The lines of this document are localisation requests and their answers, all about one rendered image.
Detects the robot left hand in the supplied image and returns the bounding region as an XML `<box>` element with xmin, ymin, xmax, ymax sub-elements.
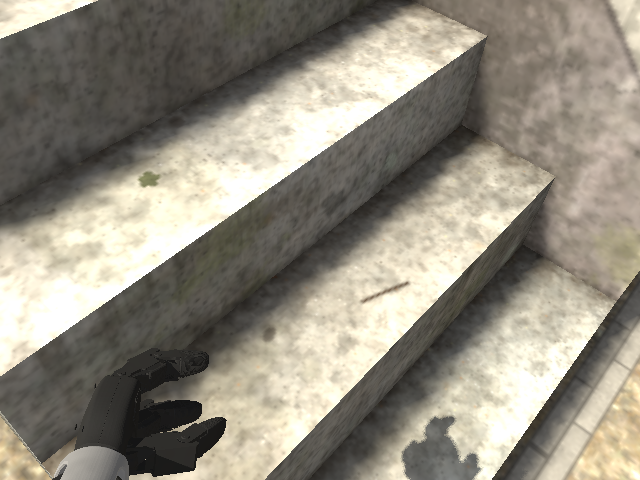
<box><xmin>74</xmin><ymin>348</ymin><xmax>227</xmax><ymax>477</ymax></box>

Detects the left robot forearm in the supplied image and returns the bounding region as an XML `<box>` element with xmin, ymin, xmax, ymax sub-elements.
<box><xmin>52</xmin><ymin>446</ymin><xmax>129</xmax><ymax>480</ymax></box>

